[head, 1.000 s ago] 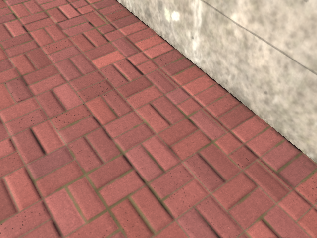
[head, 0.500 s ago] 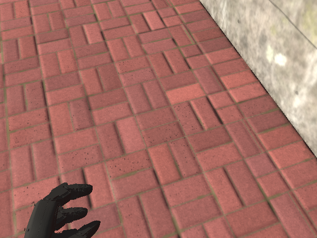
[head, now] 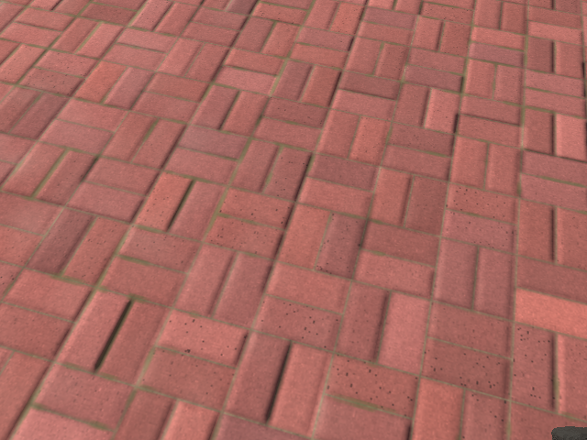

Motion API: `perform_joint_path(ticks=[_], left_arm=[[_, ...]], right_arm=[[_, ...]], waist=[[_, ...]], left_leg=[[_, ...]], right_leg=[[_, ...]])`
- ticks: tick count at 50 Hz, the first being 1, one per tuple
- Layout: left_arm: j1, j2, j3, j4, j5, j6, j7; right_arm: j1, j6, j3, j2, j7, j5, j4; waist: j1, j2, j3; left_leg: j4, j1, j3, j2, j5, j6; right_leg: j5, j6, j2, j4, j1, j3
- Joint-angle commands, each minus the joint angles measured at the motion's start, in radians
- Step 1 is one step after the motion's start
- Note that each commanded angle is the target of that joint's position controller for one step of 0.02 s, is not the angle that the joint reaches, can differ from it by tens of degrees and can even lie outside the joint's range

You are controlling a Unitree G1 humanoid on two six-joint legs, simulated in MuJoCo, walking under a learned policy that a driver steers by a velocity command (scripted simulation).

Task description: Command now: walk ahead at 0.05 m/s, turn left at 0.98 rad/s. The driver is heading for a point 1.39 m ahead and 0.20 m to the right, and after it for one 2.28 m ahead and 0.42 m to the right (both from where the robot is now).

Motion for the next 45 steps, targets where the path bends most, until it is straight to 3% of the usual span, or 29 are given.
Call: perform_joint_path(ticks=[1,2,3,4,5,6,7,8,9,11,14,15,18,20,22,23,24,25,26,27,29,31,34,39,41,42,43,44,45], left_arm=[[-0.068,0.156,0.045,-0.067,-0.018,-0.016,-0.009],[-0.052,0.14,0.044,-0.057,-0.024,-0.015,-0.012],[0.005,0.106,0.037,-0.032,-0.023,-0.011,-0.017],[0.049,0.067,0.027,-0.044,0.008,-0.005,-0.024],[-0.048,0.071,0.022,-0.106,0.025,-0.007,-0.014],[-0.106,0.109,0.032,-0.106,0.006,-0.007,-0.007],[-0.093,0.103,0.033,-0.097,-0.009,-0.002,0.0],[-0.063,0.099,0.033,-0.071,-0.003,0.003,0.01],[-0.045,0.102,0.034,-0.063,0.007,0.008,0.014],[0.001,0.086,0.028,-0.042,0.0,0.012,0.006],[0.014,0.002,-0.013,-0.018,-0.011,0.018,-0.015],[0.001,-0.006,-0.02,-0.023,-0.013,0.021,-0.023],[-0.022,0.087,0.003,-0.059,-0.029,0.027,-0.033],[0.0,0.085,0.006,-0.064,-0.031,0.028,-0.039],[0.052,0.064,0.005,-0.05,-0.027,0.027,-0.045],[0.061,0.088,0.014,-0.053,-0.018,0.025,-0.043],[0.084,0.192,0.044,-0.058,-0.012,0.019,-0.03],[0.145,0.227,0.054,-0.06,0.004,0.011,-0.031],[0.182,0.206,0.048,-0.06,0.025,-0.006,-0.031],[0.132,0.186,0.047,-0.068,0.014,-0.017,-0.023],[0.034,0.144,0.04,-0.098,-0.029,-0.007,-0.002],[0.024,0.125,0.039,-0.109,-0.036,0.017,0.014],[0.044,0.147,0.056,-0.122,-0.032,0.037,0.026],[0.008,0.166,0.069,-0.155,-0.038,0.053,0.013],[-0.034,0.154,0.065,-0.171,-0.052,0.057,0.01],[-0.012,0.118,0.053,-0.175,-0.048,0.059,0.011],[0.063,0.049,0.035,-0.175,-0.036,0.059,0.007],[0.079,0.123,0.058,-0.187,-0.029,0.046,0.002],[0.085,0.199,0.079,-0.167,-0.026,0.043,-0.002]], right_arm=[[0.047,0.004,-0.043,-0.093,0.014,-0.002,-0.059],[0.069,0.005,-0.051,-0.094,0.013,-0.003,-0.049],[0.121,0.002,-0.065,-0.121,0.004,-0.009,-0.031],[0.176,-0.006,-0.097,-0.249,-0.015,-0.016,-0.038],[0.144,-0.029,-0.094,-0.283,-0.014,-0.053,-0.072],[0.141,-0.05,-0.08,-0.227,-0.008,-0.06,-0.068],[0.1,-0.064,-0.068,-0.195,-0.012,-0.049,-0.058],[0.053,-0.066,-0.055,-0.15,-0.018,-0.031,-0.062],[0.013,-0.062,-0.045,-0.13,-0.024,-0.023,-0.066],[-0.011,-0.06,-0.026,-0.095,-0.033,-0.035,-0.062],[-0.022,-0.069,0.006,-0.007,-0.033,-0.046,-0.028],[-0.003,-0.071,0.007,-0.008,-0.031,-0.053,-0.008],[0.025,-0.061,-0.026,-0.109,-0.033,-0.051,0.022],[0.015,-0.052,-0.032,-0.114,-0.043,-0.034,0.028],[-0.002,-0.048,-0.035,-0.102,-0.055,-0.015,0.034],[0.02,-0.05,-0.037,-0.085,-0.059,-0.011,0.043],[0.03,-0.056,-0.034,-0.043,-0.06,-0.041,0.015],[-0.114,-0.063,-0.025,-0.033,-0.063,-0.054,-0.039],[-0.144,-0.069,-0.029,-0.034,-0.061,-0.045,-0.043],[-0.12,-0.068,-0.032,-0.03,-0.056,-0.032,-0.029],[-0.094,-0.066,-0.04,-0.036,-0.058,-0.035,-0.009],[-0.098,-0.074,-0.034,0.0,-0.05,-0.033,-0.01],[-0.103,-0.088,-0.025,0.027,-0.035,-0.023,0.0],[-0.045,-0.106,-0.04,-0.022,-0.013,-0.01,0.026],[0.025,-0.114,-0.053,-0.043,-0.009,-0.008,0.051],[0.052,-0.113,-0.067,-0.08,-0.014,-0.013,0.061],[0.019,-0.103,-0.076,-0.156,-0.024,-0.036,0.038],[-0.005,-0.106,-0.074,-0.148,-0.017,-0.082,0.027],[-0.054,-0.11,-0.06,-0.095,-0.021,-0.076,0.003]], waist=[[-0.05,-0.149,-0.174],[-0.057,-0.129,-0.177],[-0.063,-0.053,-0.168],[-0.041,0.261,-0.154],[-0.076,0.316,-0.207],[-0.107,0.177,-0.224],[-0.07,0.139,-0.2],[-0.046,0.093,-0.203],[-0.029,0.107,-0.207],[-0.006,0.115,-0.241],[-0.019,0.108,-0.246],[-0.037,0.127,-0.235],[-0.065,0.16,-0.16],[-0.055,0.141,-0.131],[-0.027,0.118,-0.121],[-0.03,0.05,-0.108],[-0.071,-0.209,-0.121],[0.02,-0.336,-0.103],[0.045,-0.238,-0.144],[0.009,-0.17,-0.148],[-0.031,-0.109,-0.147],[-0.038,-0.121,-0.173],[-0.024,-0.139,-0.205],[-0.025,-0.211,-0.2],[-0.064,-0.21,-0.193],[-0.054,-0.159,-0.211],[0.01,0.117,-0.225],[0.027,0.25,-0.175],[0.033,0.174,-0.142]], left_leg=[[-0.171,0.178,0.059,-0.027,0.022,0.045],[-0.257,0.239,0.072,-0.056,0.059,0.069],[-0.357,0.351,0.02,-0.068,0.135,0.109],[-0.435,0.528,-0.325,0.169,0.522,0.22],[-0.473,0.499,-0.553,0.298,0.545,0.396],[-0.49,0.476,-0.471,0.265,0.505,0.381],[-0.475,0.442,-0.388,0.219,0.469,0.325],[-0.458,0.426,-0.33,0.178,0.449,0.277],[-0.447,0.387,-0.292,0.159,0.488,0.262],[-0.438,0.356,-0.227,0.131,0.549,0.26],[-0.426,0.339,-0.134,0.105,0.463,0.232],[-0.431,0.321,-0.129,0.116,0.426,0.24],[-0.433,0.312,-0.178,0.178,0.369,0.274],[-0.404,0.331,-0.193,0.203,0.378,0.265],[-0.341,0.322,-0.154,0.182,0.35,0.215],[-0.258,0.29,-0.099,0.127,0.231,0.152],[-0.015,0.147,0.046,-0.013,0.062,0.047],[0.175,-0.102,0.023,-0.19,-0.331,-0.016],[0.342,-0.169,-0.087,-0.169,-0.413,-0.016],[0.392,-0.187,-0.124,-0.147,-0.341,-0.012],[0.322,-0.181,-0.132,-0.121,-0.205,-0.023],[0.217,-0.111,-0.104,-0.147,-0.134,-0.04],[0.012,-0.039,-0.106,-0.174,-0.09,-0.049],[-0.245,0.143,-0.114,-0.2,-0.053,-0.036],[-0.462,0.281,-0.099,-0.18,0.084,-0.016],[-0.518,0.409,-0.163,-0.074,0.14,0.02],[-0.542,0.512,-0.416,0.167,0.227,0.132],[-0.575,0.424,-0.601,0.308,0.282,0.265],[-0.576,0.384,-0.516,0.299,0.253,0.283]], right_leg=[[0.088,-0.152,-0.267,-0.069,0.103,0.118],[0.036,-0.113,-0.248,-0.005,0.092,0.085],[-0.043,-0.055,-0.198,0.116,0.009,0.048],[-0.368,0.052,-0.068,0.456,-0.268,-0.051],[-0.516,0.082,0.043,0.686,-0.453,0.113],[-0.463,0.064,0.025,0.778,-0.456,0.2],[-0.38,0.048,0.01,0.774,-0.455,0.215],[-0.32,0.05,-0.006,0.75,-0.435,0.222],[-0.277,0.06,-0.002,0.747,-0.391,0.212],[-0.231,0.074,0.013,0.74,-0.3,0.191],[-0.182,0.071,-0.024,0.472,-0.154,0.189],[-0.181,0.069,-0.023,0.414,-0.104,0.18],[-0.235,0.05,0.011,0.377,-0.107,0.134],[-0.238,0.026,0.014,0.319,-0.118,0.118],[-0.123,-0.013,0.031,0.172,-0.059,0.1],[0.047,-0.05,0.011,0.076,-0.022,0.172],[0.376,-0.146,-0.153,0.022,0.066,0.45],[0.472,-0.338,-0.292,-0.085,0.16,0.747],[0.423,-0.37,-0.313,-0.1,0.219,0.763],[0.389,-0.319,-0.259,-0.07,0.236,0.686],[0.358,-0.232,-0.181,-0.045,0.211,0.577],[0.351,-0.204,-0.121,-0.037,0.184,0.54],[0.297,-0.192,-0.095,-0.018,0.194,0.565],[0.205,-0.178,-0.072,-0.011,0.107,0.686],[0.109,-0.136,-0.027,0.03,0.055,0.699],[-0.076,-0.093,0.022,0.105,-0.034,0.666],[-0.409,-0.035,0.16,0.343,-0.204,0.485],[-0.504,0.011,0.158,0.556,-0.334,0.407],[-0.432,0.04,0.084,0.699,-0.341,0.371]])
